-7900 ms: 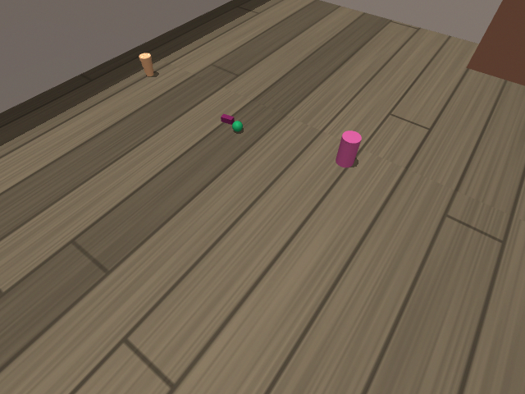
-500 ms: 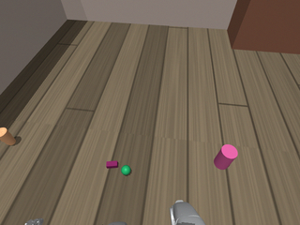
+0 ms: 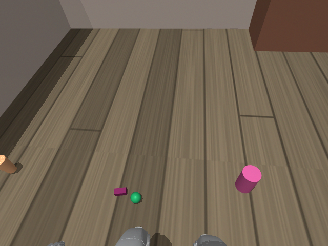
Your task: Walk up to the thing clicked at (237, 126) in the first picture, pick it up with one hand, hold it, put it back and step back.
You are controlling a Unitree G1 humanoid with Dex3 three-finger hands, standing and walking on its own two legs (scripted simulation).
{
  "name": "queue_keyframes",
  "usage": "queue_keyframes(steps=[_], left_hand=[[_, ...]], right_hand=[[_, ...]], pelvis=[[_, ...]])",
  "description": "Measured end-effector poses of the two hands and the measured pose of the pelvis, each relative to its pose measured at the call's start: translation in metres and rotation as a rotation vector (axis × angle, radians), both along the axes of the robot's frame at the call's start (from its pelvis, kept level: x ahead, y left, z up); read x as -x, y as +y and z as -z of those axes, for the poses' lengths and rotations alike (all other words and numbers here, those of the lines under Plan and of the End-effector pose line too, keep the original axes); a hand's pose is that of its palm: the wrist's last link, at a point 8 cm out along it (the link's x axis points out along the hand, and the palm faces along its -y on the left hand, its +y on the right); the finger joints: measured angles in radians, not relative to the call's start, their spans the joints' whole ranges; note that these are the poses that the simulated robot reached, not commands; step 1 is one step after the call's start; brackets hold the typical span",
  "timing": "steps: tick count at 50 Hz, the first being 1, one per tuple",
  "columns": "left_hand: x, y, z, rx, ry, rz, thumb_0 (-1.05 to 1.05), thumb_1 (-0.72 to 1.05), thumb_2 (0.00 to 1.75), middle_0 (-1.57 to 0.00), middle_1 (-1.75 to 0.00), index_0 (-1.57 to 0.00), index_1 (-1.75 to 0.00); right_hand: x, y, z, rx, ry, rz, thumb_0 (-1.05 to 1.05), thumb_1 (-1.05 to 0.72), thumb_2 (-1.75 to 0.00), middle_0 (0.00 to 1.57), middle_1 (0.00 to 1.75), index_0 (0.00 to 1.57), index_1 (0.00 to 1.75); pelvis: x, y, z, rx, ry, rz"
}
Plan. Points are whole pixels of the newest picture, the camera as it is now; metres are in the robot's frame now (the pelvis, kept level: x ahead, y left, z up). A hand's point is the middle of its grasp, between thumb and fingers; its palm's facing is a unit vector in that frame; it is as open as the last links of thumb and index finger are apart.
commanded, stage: walk up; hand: left
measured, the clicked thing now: (135, 197) +0.45 +0.23 -0.72
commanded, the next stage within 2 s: stand in 0.92 s
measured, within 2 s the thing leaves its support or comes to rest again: neither
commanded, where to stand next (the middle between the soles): +0.06 +0.02 m, yaw -1 degrees
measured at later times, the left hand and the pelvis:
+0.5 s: hand out of the picture +0.07 +0.31 -0.15, palm faces -0.07 -0.92 -0.38, open 7.3 cm; pelvis +0.00 +0.04 +0.00, yaw -2 degrees
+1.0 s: hand out of the picture +0.12 +0.28 -0.12, palm faces -0.07 -0.93 -0.36, open 7.3 cm; pelvis +0.01 +0.03 +0.02, yaw -3 degrees
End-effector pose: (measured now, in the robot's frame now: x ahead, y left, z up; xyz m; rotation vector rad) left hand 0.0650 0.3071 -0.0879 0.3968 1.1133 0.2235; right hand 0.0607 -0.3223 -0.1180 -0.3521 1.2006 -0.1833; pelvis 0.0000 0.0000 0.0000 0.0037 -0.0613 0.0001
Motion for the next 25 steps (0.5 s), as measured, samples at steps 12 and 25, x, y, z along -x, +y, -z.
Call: queue_keyframes(steps=[12,25], left_hand=[[-0.025,0.055,0.025,-0.037,0.02,-0.009,0.0,0.9,0.89,-0.2,-0.3,-0.21,-0.3],[-0.003,0.045,0.025,0.034,0.099,0.012,0.0,0.9,0.89,-0.2,-0.3,-0.21,-0.3]], right_hand=[[-0.013,0.044,0.002,0.015,-0.025,0.009,0.0,-0.9,-0.9,0.21,0.3,0.21,0.3],[-0.009,0.059,-0.006,-0.011,-0.046,0.032,0.0,-0.9,-0.9,0.21,0.3,0.21,0.3]], pelvis=[[0.005,0.036,0.015,0.005,0.02,0.013],[-0.001,0.044,0.002,0.001,0.02,0.041]])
